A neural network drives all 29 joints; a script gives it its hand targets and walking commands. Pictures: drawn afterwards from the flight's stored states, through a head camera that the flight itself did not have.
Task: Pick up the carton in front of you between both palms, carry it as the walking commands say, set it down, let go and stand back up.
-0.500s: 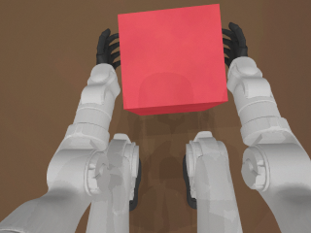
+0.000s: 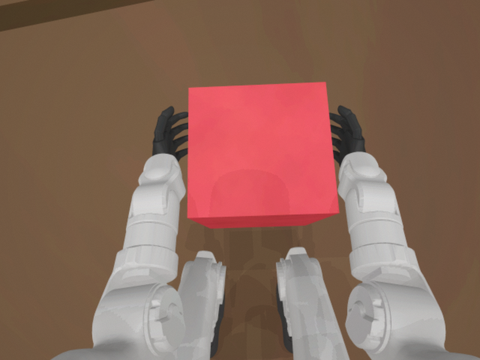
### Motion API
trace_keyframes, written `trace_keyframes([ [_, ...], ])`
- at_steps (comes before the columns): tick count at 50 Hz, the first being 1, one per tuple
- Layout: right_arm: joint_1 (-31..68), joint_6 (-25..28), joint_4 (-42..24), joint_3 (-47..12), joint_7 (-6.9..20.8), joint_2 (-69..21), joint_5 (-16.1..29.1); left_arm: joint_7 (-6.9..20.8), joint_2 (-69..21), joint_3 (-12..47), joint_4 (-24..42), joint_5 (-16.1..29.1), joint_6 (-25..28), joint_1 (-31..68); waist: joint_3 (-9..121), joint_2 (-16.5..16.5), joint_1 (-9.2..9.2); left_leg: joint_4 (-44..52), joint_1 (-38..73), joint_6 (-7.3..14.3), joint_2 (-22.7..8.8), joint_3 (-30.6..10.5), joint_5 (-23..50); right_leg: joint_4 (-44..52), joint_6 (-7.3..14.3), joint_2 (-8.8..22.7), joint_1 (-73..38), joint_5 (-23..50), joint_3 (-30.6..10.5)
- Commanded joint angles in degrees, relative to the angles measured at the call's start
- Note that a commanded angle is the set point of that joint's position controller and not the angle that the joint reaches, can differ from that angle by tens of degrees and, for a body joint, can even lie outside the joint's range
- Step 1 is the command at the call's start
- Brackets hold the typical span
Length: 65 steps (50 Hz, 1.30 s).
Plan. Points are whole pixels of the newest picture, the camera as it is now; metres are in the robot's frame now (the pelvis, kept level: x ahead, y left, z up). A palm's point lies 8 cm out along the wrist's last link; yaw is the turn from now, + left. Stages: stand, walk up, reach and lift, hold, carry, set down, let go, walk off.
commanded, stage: reach and lift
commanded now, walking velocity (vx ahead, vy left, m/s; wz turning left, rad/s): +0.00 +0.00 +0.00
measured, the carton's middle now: (257, 168) +0.44 -0.02 -0.12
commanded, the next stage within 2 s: hold in 2.00 s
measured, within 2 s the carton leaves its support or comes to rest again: neither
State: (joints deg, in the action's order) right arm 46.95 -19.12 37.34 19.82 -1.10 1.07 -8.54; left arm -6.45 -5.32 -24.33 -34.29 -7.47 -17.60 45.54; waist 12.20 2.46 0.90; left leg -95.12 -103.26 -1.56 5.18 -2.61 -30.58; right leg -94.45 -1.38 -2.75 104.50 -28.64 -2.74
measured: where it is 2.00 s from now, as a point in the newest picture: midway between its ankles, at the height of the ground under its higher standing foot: (250, 329)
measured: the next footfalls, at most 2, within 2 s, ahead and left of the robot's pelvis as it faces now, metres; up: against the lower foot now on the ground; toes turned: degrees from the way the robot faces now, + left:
none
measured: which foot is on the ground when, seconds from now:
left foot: down 0.00-1.00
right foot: down 0.00-1.00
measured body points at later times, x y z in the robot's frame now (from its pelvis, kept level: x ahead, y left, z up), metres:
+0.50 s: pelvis +0.05 +0.00 +0.15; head +0.15 -0.01 +0.59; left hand +0.42 +0.14 +0.11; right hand +0.41 -0.17 +0.10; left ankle +0.09 +0.12 -0.50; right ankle +0.10 -0.12 -0.50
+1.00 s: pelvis +0.08 +0.00 +0.24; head +0.05 +0.00 +0.68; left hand +0.39 +0.15 +0.25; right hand +0.38 -0.16 +0.25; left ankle +0.09 +0.12 -0.50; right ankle +0.10 -0.12 -0.50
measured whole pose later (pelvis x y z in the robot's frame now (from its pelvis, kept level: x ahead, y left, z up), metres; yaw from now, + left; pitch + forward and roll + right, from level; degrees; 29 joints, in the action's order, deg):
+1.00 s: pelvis +0.08 +0.00 +0.24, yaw -1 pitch -1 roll +0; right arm 14.5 -32.6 22.0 14.6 -1.1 -8.6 -13.5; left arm -1.4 -8.9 -16.0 -23.6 -13.4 -30.9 15.8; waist 4.4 0.5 0.4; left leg -30.0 -13.8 0.2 2.2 -4.6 -15.4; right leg -29.4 -0.2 -1.7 14.9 -13.7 -3.9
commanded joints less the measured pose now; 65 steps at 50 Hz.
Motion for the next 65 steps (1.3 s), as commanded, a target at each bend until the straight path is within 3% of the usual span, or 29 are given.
trace_keyframes([
  [1, 32.01, 0.5, -2.47, -32.83, 12.99, -61.71, 8.68, 13.84, -61.47, 37.08, -1.32, 7.99, -0.37, 33.67, 51.37, -2.32, 1.72, 13.99, 28.36, -0.61, 6.26, 4.03, 10.44, 13.03, 0.86, -6.62, -38.86, 13.43, 4.5],
  [16, 17.03, 1.74, -1.85, -32.73, 12.12, -64.15, 6.2, 14.9, -61.47, 36.41, -3.11, 5.12, 0.73, 17.3, 36.42, -3.12, 0.47, 31.2, 44.31, 0.56, 4.73, 0.56, 13.24, 30.09, 1.24, -5.77, -56.95, 16.15, 0.54],
  [28, 5.97, 1.56, -5.2, -34.99, 12.23, -64.76, 5.28, 15.68, -62.02, 39.06, -0.59, 3.87, -0.04, 5.58, 26.87, -2.41, -0.02, 46.26, 63.49, 1.27, 2.57, -2.21, 20.91, 44.47, 1.96, -4.44, -73.43, 22.72, -1.83],
  [44, -3.4, -9.13, -15.49, -39.96, 13.41, -64.94, 7.6, 18.33, -61.68, 43.02, 7.49, 5.55, -10.66, -5.17, 10.26, -2.46, -0.48, 66.37, 88.98, 1.54, -0.1, -3.39, 31.87, 64.56, 1.52, -2.42, -96.08, 30.76, -2.48],
  [50, -3.67, -13.88, -15.47, -35.72, 13.96, -63.16, 5.45, 19.32, -59.26, 38.95, 7.85, 3.46, -15.37, -4.52, -0.53, -1.89, -0.32, 72.23, 91.22, 1.72, -0.96, -3.09, 24.05, 70.14, 1.78, -1.81, -97.84, 23.23, -1.95],
  [55, 1.66, -14.43, -12.38, -30.91, 15.0, -63.29, 3.25, 20.44, -59.18, 34.3, 5.25, 1.44, -15.93, 1.01, -4.41, -1.65, -0.26, 73.38, 90.08, 2.24, -1.31, -2.45, 15.59, 71.08, 2.28, -1.49, -97.22, 15.17, -1.3],
  [65, 7.17, -13.93, -13.87, -32.88, 15.35, -65.31, 3.81, 21.05, -59.84, 35.3, 6.57, 1.86, -15.07, 6.45, 1.74, -2.52, -0.71, 72.81, 92.1, 2.55, -0.95, -1.73, 16.49, 70.95, 1.97, -1.31, -100.77, 16.0, -1.18],
])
